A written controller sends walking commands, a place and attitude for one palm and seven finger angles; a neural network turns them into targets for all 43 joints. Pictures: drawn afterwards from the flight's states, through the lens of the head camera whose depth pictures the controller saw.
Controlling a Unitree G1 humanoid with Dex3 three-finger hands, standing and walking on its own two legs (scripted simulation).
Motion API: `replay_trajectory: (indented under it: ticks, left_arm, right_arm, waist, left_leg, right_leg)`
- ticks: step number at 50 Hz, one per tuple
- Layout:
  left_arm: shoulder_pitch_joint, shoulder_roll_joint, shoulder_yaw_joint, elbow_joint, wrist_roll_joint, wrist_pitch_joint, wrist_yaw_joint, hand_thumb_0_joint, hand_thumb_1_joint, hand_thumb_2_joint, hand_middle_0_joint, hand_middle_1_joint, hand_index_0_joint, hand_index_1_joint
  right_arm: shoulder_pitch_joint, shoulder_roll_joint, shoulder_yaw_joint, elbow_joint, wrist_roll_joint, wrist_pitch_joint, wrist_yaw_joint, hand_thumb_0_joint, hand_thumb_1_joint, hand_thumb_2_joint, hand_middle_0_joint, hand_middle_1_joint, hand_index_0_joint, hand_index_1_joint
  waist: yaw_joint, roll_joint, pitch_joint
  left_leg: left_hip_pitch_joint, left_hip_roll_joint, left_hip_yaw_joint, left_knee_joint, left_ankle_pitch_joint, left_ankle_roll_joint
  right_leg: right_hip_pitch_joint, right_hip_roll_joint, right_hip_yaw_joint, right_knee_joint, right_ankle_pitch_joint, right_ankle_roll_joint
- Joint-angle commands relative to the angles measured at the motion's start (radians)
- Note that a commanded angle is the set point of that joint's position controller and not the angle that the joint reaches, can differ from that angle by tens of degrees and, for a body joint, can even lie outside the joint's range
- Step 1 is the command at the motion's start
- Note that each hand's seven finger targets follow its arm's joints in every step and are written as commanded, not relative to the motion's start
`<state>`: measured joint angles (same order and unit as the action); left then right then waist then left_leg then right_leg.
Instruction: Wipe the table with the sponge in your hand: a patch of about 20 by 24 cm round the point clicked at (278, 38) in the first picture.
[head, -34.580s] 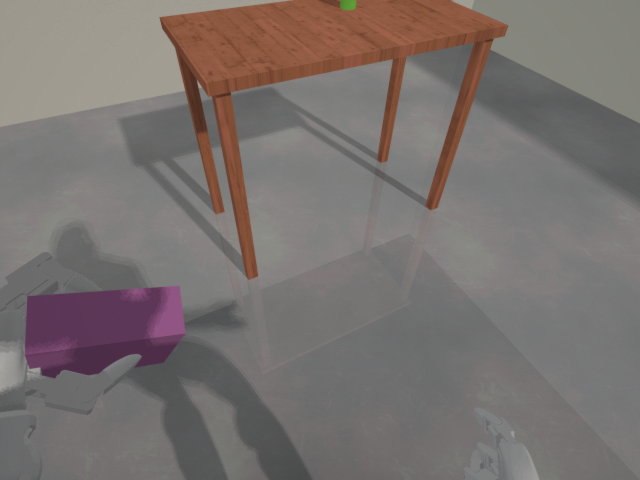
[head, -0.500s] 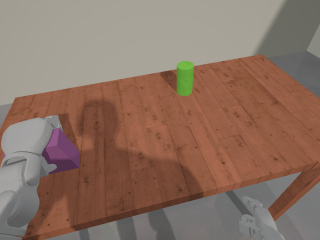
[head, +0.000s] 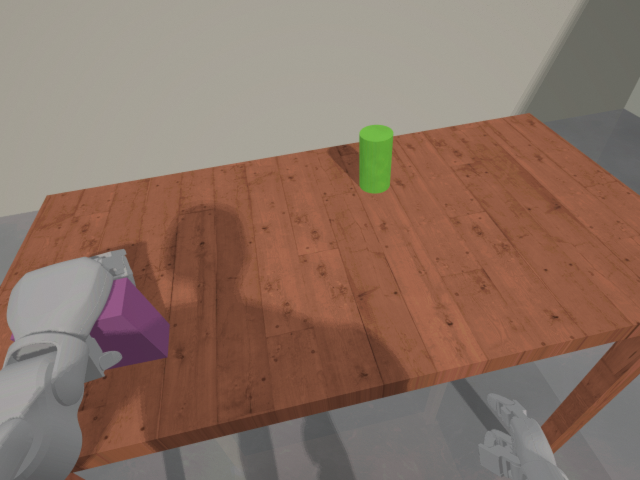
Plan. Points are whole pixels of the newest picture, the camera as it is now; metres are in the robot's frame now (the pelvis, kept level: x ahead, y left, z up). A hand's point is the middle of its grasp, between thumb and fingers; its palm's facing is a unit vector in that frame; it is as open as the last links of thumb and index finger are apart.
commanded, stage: lift the sponge slowly off the table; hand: left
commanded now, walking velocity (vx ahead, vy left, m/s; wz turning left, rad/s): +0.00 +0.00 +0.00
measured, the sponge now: (109, 337) +0.23 +0.29 +0.09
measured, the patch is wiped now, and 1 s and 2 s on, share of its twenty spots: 1.00 1.00 1.00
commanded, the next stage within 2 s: bring the sponge back beside the body in 1.92 s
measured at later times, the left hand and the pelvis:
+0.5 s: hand (93, 322) +0.22 +0.28 +0.14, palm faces +0.07 -0.07 -0.99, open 9.3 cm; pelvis -0.01 -0.01 +0.00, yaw +1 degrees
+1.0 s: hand (86, 300) +0.23 +0.28 +0.17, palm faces +0.11 -0.07 -0.99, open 9.3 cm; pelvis -0.02 -0.01 +0.01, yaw +1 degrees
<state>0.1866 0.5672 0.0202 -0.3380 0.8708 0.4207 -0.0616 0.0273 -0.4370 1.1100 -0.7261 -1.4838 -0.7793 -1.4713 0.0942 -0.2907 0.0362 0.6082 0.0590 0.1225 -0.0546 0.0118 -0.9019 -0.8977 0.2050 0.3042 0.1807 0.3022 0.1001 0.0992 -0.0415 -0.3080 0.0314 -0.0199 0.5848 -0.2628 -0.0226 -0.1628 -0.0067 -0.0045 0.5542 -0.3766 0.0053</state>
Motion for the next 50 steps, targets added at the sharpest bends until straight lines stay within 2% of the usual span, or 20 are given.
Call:
replay_trajectory:
  ticks: [1,7,9,12,14,16,17,19,22,23,26,27,31,34,36,38,41,44,46,50]
  left_arm:
    - [-0.082,0.183,0.088,-0.132,-0.016,-0.003,-0.018,0.0,0.1,1.3,-1.2,-1.6,-1.2,-1.6]
    - [-0.117,0.213,0.111,-0.164,-0.021,-0.029,-0.014,0.0,0.1,1.3,-1.2,-1.6,-1.2,-1.6]
    - [-0.111,0.191,0.096,-0.144,-0.025,-0.034,-0.013,0.0,0.1,1.3,-1.2,-1.6,-1.2,-1.6]
    - [-0.171,0.245,0.138,-0.174,-0.022,-0.05,-0.001,0.0,0.1,1.3,-1.2,-1.6,-1.2,-1.6]
    - [-0.171,0.253,0.152,-0.109,-0.023,-0.05,0.002,0.0,0.1,1.3,-1.2,-1.6,-1.2,-1.6]
    - [-0.211,0.283,0.175,-0.169,-0.024,-0.057,0.004,0.0,0.1,1.3,-1.2,-1.6,-1.2,-1.6]
    - [-0.235,0.291,0.173,-0.169,-0.017,-0.06,0.01,0.0,0.1,1.3,-1.2,-1.6,-1.2,-1.6]
    - [-0.225,0.247,0.139,-0.128,-0.022,-0.059,0.006,0.0,0.1,1.3,-1.2,-1.6,-1.2,-1.6]
    - [-0.328,0.319,0.178,-0.142,-0.009,-0.065,0.009,0.0,0.1,1.3,-1.2,-1.6,-1.2,-1.6]
    - [-0.308,0.285,0.153,-0.116,-0.013,-0.063,0.006,0.0,0.1,1.3,-1.2,-1.6,-1.2,-1.6]
    - [-0.363,0.309,0.169,-0.153,-0.02,-0.072,-0.004,0.0,0.1,1.3,-1.2,-1.6,-1.2,-1.6]
    - [-0.378,0.323,0.171,-0.134,-0.013,-0.076,-0.001,0.0,0.1,1.3,-1.2,-1.6,-1.2,-1.6]
    - [-0.357,0.334,0.196,-0.178,-0.024,-0.09,-0.006,0.0,0.1,1.3,-1.2,-1.6,-1.2,-1.6]
    - [-0.343,0.311,0.181,-0.126,-0.029,-0.086,-0.006,0.0,0.1,1.3,-1.2,-1.6,-1.2,-1.6]
    - [-0.368,0.352,0.219,-0.147,-0.033,-0.077,-0.008,0.0,0.1,1.3,-1.2,-1.6,-1.2,-1.6]
    - [-0.415,0.32,0.174,-0.084,-0.028,-0.066,-0.009,0.0,0.1,1.3,-1.2,-1.6,-1.2,-1.6]
    - [-0.458,0.327,0.17,-0.132,-0.03,-0.06,-0.023,0.0,0.1,1.3,-1.2,-1.6,-1.2,-1.6]
    - [-0.457,0.293,0.128,-0.122,-0.029,-0.059,-0.035,0.0,0.1,1.3,-1.2,-1.6,-1.2,-1.6]
    - [-0.481,0.316,0.147,-0.163,-0.029,-0.055,-0.041,0.0,0.1,1.3,-1.2,-1.6,-1.2,-1.6]
    - [-0.515,0.34,0.156,-0.113,-0.012,-0.044,-0.039,0.0,0.1,1.3,-1.2,-1.6,-1.2,-1.6]
  right_arm:
    - [-0.261,-0.081,-0.018,-0.208,-0.003,-0.078,0.001,0.0,-0.9,-0.9,0.2,0.3,0.2,0.3]
    - [-0.238,-0.077,-0.017,-0.2,-0.013,-0.084,0.0,0.0,-0.9,-0.9,0.2,0.3,0.2,0.3]
    - [-0.233,-0.076,-0.019,-0.188,-0.014,-0.082,-0.001,0.0,-0.9,-0.9,0.2,0.3,0.2,0.3]
    - [-0.238,-0.075,-0.018,-0.194,-0.018,-0.095,-0.009,0.0,-0.9,-0.9,0.2,0.3,0.2,0.3]
    - [-0.226,-0.08,-0.02,-0.173,-0.018,-0.092,-0.014,0.0,-0.9,-0.9,0.2,0.3,0.2,0.3]
    - [-0.272,-0.077,-0.016,-0.188,-0.014,-0.101,-0.015,0.0,-0.9,-0.9,0.2,0.3,0.2,0.3]
    - [-0.242,-0.076,-0.017,-0.182,-0.02,-0.101,-0.016,0.0,-0.9,-0.9,0.2,0.3,0.2,0.3]
    - [-0.239,-0.074,-0.017,-0.169,-0.019,-0.098,-0.017,0.0,-0.9,-0.9,0.2,0.3,0.2,0.3]
    - [-0.253,-0.077,-0.014,-0.166,-0.022,-0.106,-0.024,0.0,-0.9,-0.9,0.2,0.3,0.2,0.3]
    - [-0.252,-0.072,-0.014,-0.163,-0.021,-0.108,-0.026,0.0,-0.9,-0.9,0.2,0.3,0.2,0.3]
    - [-0.292,-0.071,-0.007,-0.174,-0.014,-0.114,-0.027,0.0,-0.9,-0.9,0.2,0.3,0.2,0.3]
    - [-0.262,-0.073,-0.011,-0.16,-0.022,-0.115,-0.03,0.0,-0.9,-0.9,0.2,0.3,0.2,0.3]
    - [-0.3,-0.069,-0.011,-0.171,-0.017,-0.122,-0.026,0.0,-0.9,-0.9,0.2,0.3,0.2,0.3]
    - [-0.261,-0.072,-0.015,-0.151,-0.024,-0.113,-0.022,0.0,-0.9,-0.9,0.2,0.3,0.2,0.3]
    - [-0.303,-0.073,-0.009,-0.166,-0.014,-0.115,-0.02,0.0,-0.9,-0.9,0.2,0.3,0.2,0.3]
    - [-0.273,-0.072,-0.01,-0.149,-0.019,-0.111,-0.026,0.0,-0.9,-0.9,0.2,0.3,0.2,0.3]
    - [-0.327,-0.07,-0.004,-0.168,-0.009,-0.118,-0.028,0.0,-0.9,-0.9,0.2,0.3,0.2,0.3]
    - [-0.295,-0.072,-0.008,-0.153,-0.017,-0.115,-0.026,0.0,-0.9,-0.9,0.2,0.3,0.2,0.3]
    - [-0.338,-0.065,0.001,-0.17,-0.008,-0.121,-0.025,0.0,-0.9,-0.9,0.2,0.3,0.2,0.3]
    - [-0.303,-0.074,-0.006,-0.148,-0.018,-0.108,-0.026,0.0,-0.9,-0.9,0.2,0.3,0.2,0.3]
  waist:
    - [0.032,-0.072,-0.132]
    - [0.033,-0.057,-0.157]
    - [0.024,-0.055,-0.116]
    - [0.035,-0.067,-0.151]
    - [0.029,-0.085,-0.118]
    - [0.036,-0.055,-0.143]
    - [0.039,-0.037,-0.172]
    - [0.03,-0.045,-0.129]
    - [0.036,-0.027,-0.163]
    - [0.033,-0.027,-0.152]
    - [0.034,-0.027,-0.159]
    - [0.036,-0.021,-0.168]
    - [0.045,-0.003,-0.189]
    - [0.041,-0.021,-0.16]
    - [0.048,-0.037,-0.17]
    - [0.038,-0.039,-0.15]
    - [0.042,-0.023,-0.168]
    - [0.039,-0.002,-0.166]
    - [0.042,-0.001,-0.173]
    - [0.049,-0.005,-0.177]
  left_leg:
    - [0.148,-0.05,0.013,-0.063,0.23,0.059]
    - [0.155,-0.056,0.02,-0.056,0.262,0.057]
    - [0.156,-0.052,0.022,-0.065,0.256,0.054]
    - [0.172,-0.059,0.021,-0.059,0.256,0.059]
    - [0.168,-0.057,0.023,-0.065,0.249,0.056]
    - [0.194,-0.061,0.02,-0.066,0.256,0.057]
    - [0.188,-0.064,0.024,-0.063,0.274,0.055]
    - [0.19,-0.061,0.026,-0.075,0.264,0.053]
    - [0.2,-0.065,0.023,-0.081,0.257,0.054]
    - [0.205,-0.067,0.026,-0.079,0.267,0.054]
    - [0.223,-0.064,0.016,-0.093,0.256,0.054]
    - [0.213,-0.066,0.021,-0.092,0.26,0.053]
    - [0.237,-0.067,0.015,-0.097,0.282,0.054]
    - [0.22,-0.065,0.026,-0.101,0.293,0.05]
    - [0.221,-0.064,0.014,-0.109,0.275,0.05]
    - [0.211,-0.064,0.024,-0.117,0.259,0.049]
    - [0.23,-0.067,0.015,-0.123,0.252,0.051]
    - [0.226,-0.066,0.023,-0.133,0.257,0.048]
    - [0.227,-0.062,0.009,-0.142,0.235,0.048]
    - [0.22,-0.065,0.018,-0.147,0.242,0.046]
  right_leg:
    - [-0.042,0.056,-0.006,-0.098,0.316,-0.052]
    - [-0.028,0.045,-0.015,-0.099,0.35,-0.048]
    - [-0.05,0.048,-0.025,-0.113,0.335,-0.044]
    - [-0.035,0.044,-0.009,-0.118,0.338,-0.048]
    - [-0.046,0.045,-0.01,-0.131,0.331,-0.044]
    - [-0.026,0.05,0.026,-0.135,0.35,-0.055]
    - [-0.013,0.041,0.0,-0.125,0.355,-0.052]
    - [-0.035,0.044,-0.011,-0.142,0.336,-0.047]
    - [-0.019,0.043,0.003,-0.146,0.313,-0.055]
    - [-0.022,0.042,-0.001,-0.152,0.328,-0.051]
    - [-0.011,0.051,0.023,-0.16,0.321,-0.061]
    - [-0.01,0.042,-0.001,-0.156,0.31,-0.055]
    - [0.015,0.049,0.026,-0.158,0.347,-0.065]
    - [0.005,0.041,-0.004,-0.163,0.363,-0.054]
    - [0.015,0.051,0.031,-0.164,0.336,-0.065]
    - [-0.007,0.041,-0.003,-0.173,0.303,-0.053]
    - [0.004,0.048,0.028,-0.176,0.297,-0.064]
    - [0.0,0.04,-0.008,-0.176,0.297,-0.055]
    - [0.008,0.05,0.017,-0.175,0.261,-0.066]
    - [0.007,0.041,-0.004,-0.179,0.265,-0.06]
